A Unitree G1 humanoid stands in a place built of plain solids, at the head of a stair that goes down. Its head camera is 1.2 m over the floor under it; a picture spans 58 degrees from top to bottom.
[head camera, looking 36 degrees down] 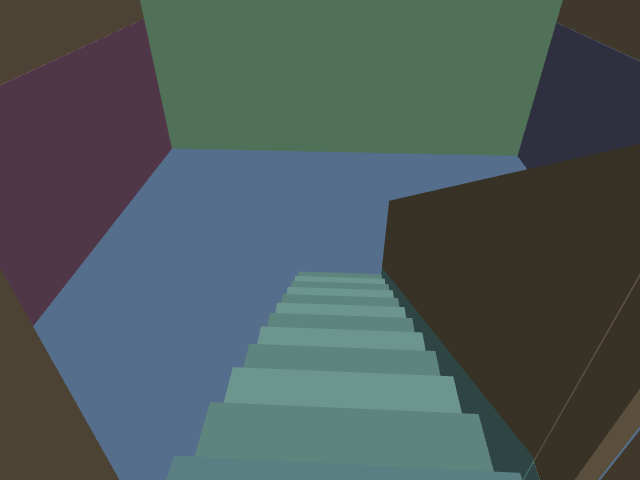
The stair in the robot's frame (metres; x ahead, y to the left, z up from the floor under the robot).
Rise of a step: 0.18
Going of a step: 0.29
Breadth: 0.96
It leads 3 degrees to the right of straight ahead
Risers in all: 12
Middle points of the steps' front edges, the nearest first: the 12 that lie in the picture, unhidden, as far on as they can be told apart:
0.61 -0.07 0.00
0.90 -0.08 -0.18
1.18 -0.10 -0.37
1.47 -0.11 -0.55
1.76 -0.12 -0.73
2.05 -0.14 -0.92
2.34 -0.15 -1.10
2.63 -0.17 -1.28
2.92 -0.18 -1.47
3.21 -0.20 -1.65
3.50 -0.21 -1.83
3.79 -0.23 -2.02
